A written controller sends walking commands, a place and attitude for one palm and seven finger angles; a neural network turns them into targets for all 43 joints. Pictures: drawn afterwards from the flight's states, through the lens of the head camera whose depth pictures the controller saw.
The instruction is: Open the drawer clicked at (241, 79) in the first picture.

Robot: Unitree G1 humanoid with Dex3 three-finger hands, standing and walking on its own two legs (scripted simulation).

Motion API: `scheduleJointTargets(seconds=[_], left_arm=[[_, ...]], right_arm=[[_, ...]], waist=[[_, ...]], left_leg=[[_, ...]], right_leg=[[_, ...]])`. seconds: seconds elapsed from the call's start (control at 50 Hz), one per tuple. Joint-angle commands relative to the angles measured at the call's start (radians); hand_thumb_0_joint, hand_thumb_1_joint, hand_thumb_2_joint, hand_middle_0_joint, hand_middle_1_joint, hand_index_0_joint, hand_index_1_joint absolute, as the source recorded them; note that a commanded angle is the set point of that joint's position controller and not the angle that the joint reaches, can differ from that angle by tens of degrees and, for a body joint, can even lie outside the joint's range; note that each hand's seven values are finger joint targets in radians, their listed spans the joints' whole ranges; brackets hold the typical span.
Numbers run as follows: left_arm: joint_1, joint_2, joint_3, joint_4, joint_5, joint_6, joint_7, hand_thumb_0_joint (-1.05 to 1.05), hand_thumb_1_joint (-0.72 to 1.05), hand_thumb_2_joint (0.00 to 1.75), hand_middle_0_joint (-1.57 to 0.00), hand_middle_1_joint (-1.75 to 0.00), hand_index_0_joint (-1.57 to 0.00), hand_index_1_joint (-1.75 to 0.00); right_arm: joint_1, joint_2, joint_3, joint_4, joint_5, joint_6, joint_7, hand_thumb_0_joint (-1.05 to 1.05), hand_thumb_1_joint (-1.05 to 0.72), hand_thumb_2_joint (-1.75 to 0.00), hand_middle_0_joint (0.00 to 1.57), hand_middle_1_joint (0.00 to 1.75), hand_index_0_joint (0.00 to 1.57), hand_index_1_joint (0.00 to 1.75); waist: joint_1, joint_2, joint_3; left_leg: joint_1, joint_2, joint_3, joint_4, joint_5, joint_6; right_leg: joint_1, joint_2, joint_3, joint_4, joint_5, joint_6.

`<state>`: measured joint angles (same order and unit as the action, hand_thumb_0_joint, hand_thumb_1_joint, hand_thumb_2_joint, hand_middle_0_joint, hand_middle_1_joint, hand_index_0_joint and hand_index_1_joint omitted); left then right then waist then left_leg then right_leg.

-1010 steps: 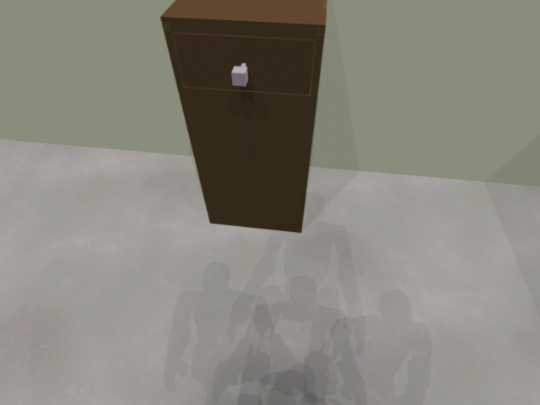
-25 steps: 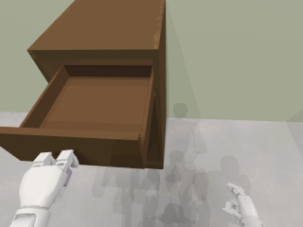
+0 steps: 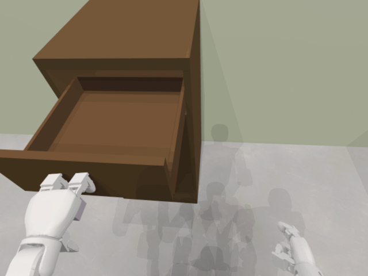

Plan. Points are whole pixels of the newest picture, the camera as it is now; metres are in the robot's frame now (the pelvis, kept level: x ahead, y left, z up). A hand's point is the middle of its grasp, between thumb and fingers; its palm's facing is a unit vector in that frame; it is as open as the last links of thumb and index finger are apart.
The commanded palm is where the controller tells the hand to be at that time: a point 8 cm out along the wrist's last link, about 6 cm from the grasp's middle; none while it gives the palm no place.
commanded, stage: lift the hand off the handle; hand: left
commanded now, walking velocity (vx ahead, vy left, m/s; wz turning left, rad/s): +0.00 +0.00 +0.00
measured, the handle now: (74, 198) +0.24 +0.27 +0.05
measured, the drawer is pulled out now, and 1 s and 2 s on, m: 0.30 0.30 0.30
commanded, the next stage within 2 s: draw the hand back to the body in 1.64 s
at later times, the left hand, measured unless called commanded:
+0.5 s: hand (67, 214) +0.21 +0.27 +0.05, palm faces +0.05 -0.04 -1.00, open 13.6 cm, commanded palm +0.18 +0.27 +0.11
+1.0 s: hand (41, 196) +0.21 +0.28 +0.12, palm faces +0.11 -0.06 -0.99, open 13.4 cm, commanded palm +0.18 +0.28 +0.18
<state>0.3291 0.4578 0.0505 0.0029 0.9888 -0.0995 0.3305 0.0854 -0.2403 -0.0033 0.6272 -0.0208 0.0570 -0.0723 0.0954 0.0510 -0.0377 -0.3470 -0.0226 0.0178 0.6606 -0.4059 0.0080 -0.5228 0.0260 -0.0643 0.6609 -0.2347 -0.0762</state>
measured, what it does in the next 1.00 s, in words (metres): stands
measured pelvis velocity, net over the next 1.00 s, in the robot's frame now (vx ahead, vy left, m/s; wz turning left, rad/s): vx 0.02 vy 0.03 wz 0.01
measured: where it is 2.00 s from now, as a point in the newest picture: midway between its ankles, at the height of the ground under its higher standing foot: outside the picture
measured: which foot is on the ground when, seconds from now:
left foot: down 0.00-1.00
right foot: down 0.00-1.00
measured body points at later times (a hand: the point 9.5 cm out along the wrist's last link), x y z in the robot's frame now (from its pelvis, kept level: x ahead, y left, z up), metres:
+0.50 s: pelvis +0.01 +0.01 +0.00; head +0.04 -0.02 +0.45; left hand +0.20 +0.27 +0.10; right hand +0.24 -0.20 -0.10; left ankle -0.04 +0.12 -0.72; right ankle +0.06 -0.07 -0.72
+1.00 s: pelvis +0.02 +0.03 +0.02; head +0.02 -0.01 +0.47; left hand +0.20 +0.28 +0.17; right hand +0.25 -0.17 -0.07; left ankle -0.04 +0.12 -0.72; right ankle +0.06 -0.07 -0.72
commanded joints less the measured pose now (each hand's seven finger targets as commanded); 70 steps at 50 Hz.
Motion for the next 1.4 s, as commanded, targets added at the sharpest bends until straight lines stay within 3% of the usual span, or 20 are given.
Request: scheduleJointTargets(seconds=[0.0, 0.02, 0.1, 0.18, 0.32, 0.38, 0.4, 0.5, 0.54, 0.62, 0.74, 0.84, 0.88, 1.0, 1.06, 1.18, 1.2, 1.28, 1.34, 1.38], left_arm=[[-0.091, 0.221, 0.194, -0.199, -0.015, 0.009, 0.057, 0.0, -0.5, 0.3, -0.3, -1.2, -0.3, -1.2], [0.018, 0.102, 0.103, -0.247, -0.027, 0.009, 0.052, 0.0, -0.5, 0.3, -0.3, -1.2, -0.3, -1.2], [-0.033, 0.168, 0.141, -0.277, 0.0, 0.013, 0.075, 0.0, -0.5, 0.3, -0.3, -1.2, -0.3, -1.2], [-0.041, 0.173, 0.143, -0.262, 0.034, 0.032, 0.088, 0.0, -0.5, 0.3, -0.3, -1.2, -0.3, -1.2], [-0.058, 0.152, 0.12, -0.271, -0.001, 0.046, 0.065, 0.0, -0.5, 0.3, -0.3, -1.2, -0.3, -1.2], [-0.053, 0.202, 0.154, -0.352, 0.006, 0.044, 0.068, 0.0, -0.5, 0.3, -0.3, -1.2, -0.3, -1.2], [-0.041, 0.18, 0.136, -0.382, 0.008, 0.044, 0.069, 0.0, -0.5, 0.3, -0.3, -1.2, -0.3, -1.2], [-0.005, 0.175, 0.137, -0.438, -0.019, 0.059, 0.051, 0.0, -0.5, 0.3, -0.3, -1.2, -0.3, -1.2], [0.019, 0.181, 0.146, -0.426, -0.027, 0.08, 0.033, 0.0, -0.5, 0.3, -0.3, -1.2, -0.3, -1.2], [-0.018, 0.165, 0.107, -0.497, -0.047, 0.121, -0.016, 0.0, -0.5, 0.3, -0.3, -1.2, -0.3, -1.2], [-0.009, 0.211, 0.132, -0.528, -0.064, 0.154, -0.081, 0.0, -0.5, 0.3, -0.3, -1.2, -0.3, -1.2], [-0.043, 0.217, 0.124, -0.59, -0.08, 0.162, -0.125, 0.0, -0.5, 0.3, -0.3, -1.2, -0.3, -1.2], [-0.018, 0.258, 0.169, -0.609, -0.093, 0.169, -0.136, 0.0, -0.5, 0.3, -0.3, -1.2, -0.3, -1.2], [-0.099, 0.226, 0.117, -0.652, -0.098, 0.188, -0.176, 0.0, -0.5, 0.3, -0.3, -1.2, -0.3, -1.2], [-0.13, 0.274, 0.147, -0.594, -0.099, 0.214, -0.208, 0.0, -0.5, 0.3, -0.3, -1.2, -0.3, -1.2], [-0.123, 0.313, 0.183, -0.62, -0.137, 0.273, -0.285, 0.0, -0.5, 0.3, -0.3, -1.2, -0.3, -1.2], [-0.158, 0.297, 0.151, -0.663, -0.137, 0.271, -0.299, 0.0, -0.5, 0.3, -0.3, -1.2, -0.3, -1.2], [-0.142, 0.315, 0.177, -0.689, -0.166, 0.286, -0.327, 0.0, -0.5, 0.3, -0.3, -1.2, -0.3, -1.2], [-0.167, 0.357, 0.209, -0.676, -0.164, 0.275, -0.335, 0.0, -0.5, 0.3, -0.3, -1.2, -0.3, -1.2], [-0.19, 0.354, 0.216, -0.706, -0.173, 0.282, -0.336, 0.0, -0.5, 0.3, -0.3, -1.2, -0.3, -1.2]], right_arm=[[-0.136, -0.098, -0.033, -0.164, -0.004, -0.056, -0.008, 0.0, -0.9, -0.9, 0.2, 0.3, 0.2, 0.3], [-0.133, -0.088, -0.038, -0.182, -0.008, -0.064, 0.005, 0.0, -0.9, -0.9, 0.2, 0.3, 0.2, 0.3], [-0.132, -0.103, -0.037, -0.175, -0.013, -0.063, 0.012, 0.0, -0.9, -0.9, 0.2, 0.3, 0.2, 0.3], [-0.131, -0.102, -0.039, -0.172, -0.016, -0.054, 0.014, 0.0, -0.9, -0.9, 0.2, 0.3, 0.2, 0.3], [-0.132, -0.1, -0.038, -0.167, -0.01, -0.051, 0.01, 0.0, -0.9, -0.9, 0.2, 0.3, 0.2, 0.3], [-0.136, -0.101, -0.034, -0.176, -0.014, -0.048, 0.007, 0.0, -0.9, -0.9, 0.2, 0.3, 0.2, 0.3], [-0.135, -0.095, -0.031, -0.182, -0.017, -0.05, 0.009, 0.0, -0.9, -0.9, 0.2, 0.3, 0.2, 0.3], [-0.135, -0.095, -0.023, -0.188, -0.014, -0.05, 0.013, 0.0, -0.9, -0.9, 0.2, 0.3, 0.2, 0.3], [-0.146, -0.095, -0.02, -0.187, -0.011, -0.041, 0.014, 0.0, -0.9, -0.9, 0.2, 0.3, 0.2, 0.3], [-0.157, -0.102, -0.016, -0.194, -0.001, -0.026, 0.02, 0.0, -0.9, -0.9, 0.2, 0.3, 0.2, 0.3], [-0.156, -0.108, 0.003, -0.202, 0.0, -0.006, 0.017, 0.0, -0.9, -0.9, 0.2, 0.3, 0.2, 0.3], [-0.149, -0.114, 0.009, -0.211, 0.003, -0.001, 0.018, 0.0, -0.9, -0.9, 0.2, 0.3, 0.2, 0.3], [-0.169, -0.125, 0.012, -0.222, 0.015, 0.001, 0.017, 0.0, -0.9, -0.9, 0.2, 0.3, 0.2, 0.3], [-0.165, -0.112, 0.028, -0.214, 0.013, 0.006, 0.027, 0.0, -0.9, -0.9, 0.2, 0.3, 0.2, 0.3], [-0.172, -0.119, 0.022, -0.2, 0.019, 0.02, 0.026, 0.0, -0.9, -0.9, 0.2, 0.3, 0.2, 0.3], [-0.226, -0.129, 0.032, -0.227, 0.043, 0.028, 0.035, 0.0, -0.9, -0.9, 0.2, 0.3, 0.2, 0.3], [-0.201, -0.125, 0.038, -0.226, 0.037, 0.03, 0.039, 0.0, -0.9, -0.9, 0.2, 0.3, 0.2, 0.3], [-0.235, -0.136, 0.04, -0.241, 0.048, 0.031, 0.044, 0.0, -0.9, -0.9, 0.2, 0.3, 0.2, 0.3], [-0.203, -0.133, 0.041, -0.224, 0.043, 0.039, 0.045, 0.0, -0.9, -0.9, 0.2, 0.3, 0.2, 0.3], [-0.234, -0.134, 0.045, -0.239, 0.052, 0.033, 0.051, 0.0, -0.9, -0.9, 0.2, 0.3, 0.2, 0.3]], waist=[[0.005, -0.026, -0.174], [0.016, -0.025, -0.203], [-0.005, -0.059, -0.186], [0.002, -0.033, -0.195], [-0.01, -0.055, -0.194], [0.006, 0.005, -0.236], [0.011, 0.019, -0.244], [0.006, -0.019, -0.211], [0.013, -0.047, -0.174], [0.012, 0.019, -0.176], [0.023, -0.012, -0.131], [0.027, 0.013, -0.142], [0.031, 0.017, -0.16], [0.022, 0.026, -0.112], [0.025, -0.005, -0.07], [0.035, 0.024, -0.13], [0.03, 0.025, -0.148], [0.027, 0.051, -0.102], [0.028, -0.005, -0.064], [0.03, 0.035, -0.081]], left_leg=[[-0.139, -0.028, -0.027, -0.094, 0.116, 0.016], [-0.122, -0.031, -0.024, -0.091, 0.133, 0.015], [-0.13, -0.026, -0.031, -0.081, 0.142, 0.015], [-0.119, -0.027, -0.028, -0.079, 0.146, 0.015], [-0.107, -0.023, -0.037, -0.078, 0.177, 0.016], [-0.065, -0.021, -0.037, -0.085, 0.223, 0.01], [-0.05, -0.02, -0.037, -0.088, 0.243, 0.009], [-0.027, -0.011, -0.041, -0.102, 0.284, 0.007], [-0.038, -0.009, -0.042, -0.122, 0.276, 0.007], [0.018, 0.001, -0.04, -0.153, 0.312, -0.002], [0.035, 0.01, -0.036, -0.197, 0.321, 0.002], [0.083, 0.02, -0.042, -0.228, 0.367, -0.003], [0.098, 0.029, -0.047, -0.236, 0.383, -0.006], [0.115, 0.032, -0.05, -0.271, 0.395, -0.006], [0.106, 0.03, -0.05, -0.305, 0.357, -0.003], [0.133, 0.041, -0.056, -0.321, 0.408, -0.002], [0.137, 0.035, -0.048, -0.322, 0.425, -0.001], [0.133, 0.049, -0.056, -0.331, 0.421, -0.003], [0.118, 0.043, -0.049, -0.342, 0.405, 0.0], [0.13, 0.049, -0.056, -0.338, 0.391, 0.0]], right_leg=[[0.289, -0.052, 0.158, -0.128, -0.031, 0.046], [0.295, -0.05, 0.144, -0.121, -0.019, 0.044], [0.257, -0.044, 0.136, -0.106, 0.002, 0.045], [0.249, -0.039, 0.136, -0.097, 0.013, 0.038], [0.26, -0.037, 0.118, -0.086, 0.074, 0.043], [0.286, -0.035, 0.117, -0.081, 0.108, 0.038], [0.286, -0.036, 0.109, -0.076, 0.118, 0.036], [0.299, -0.036, 0.102, -0.094, 0.155, 0.042], [0.317, -0.036, 0.097, -0.108, 0.154, 0.044], [0.339, -0.039, 0.082, -0.132, 0.157, 0.041], [0.388, -0.042, 0.078, -0.173, 0.161, 0.049], [0.427, -0.041, 0.067, -0.199, 0.184, 0.049], [0.454, -0.034, 0.085, -0.209, 0.203, 0.05], [0.457, -0.044, 0.055, -0.235, 0.179, 0.048], [0.471, -0.037, 0.054, -0.256, 0.155, 0.048], [0.556, -0.031, 0.071, -0.257, 0.222, 0.05], [0.571, -0.046, 0.056, -0.253, 0.229, 0.051], [0.554, -0.03, 0.063, -0.266, 0.235, 0.053], [0.545, -0.04, 0.048, -0.272, 0.209, 0.053], [0.541, -0.032, 0.068, -0.277, 0.199, 0.051]])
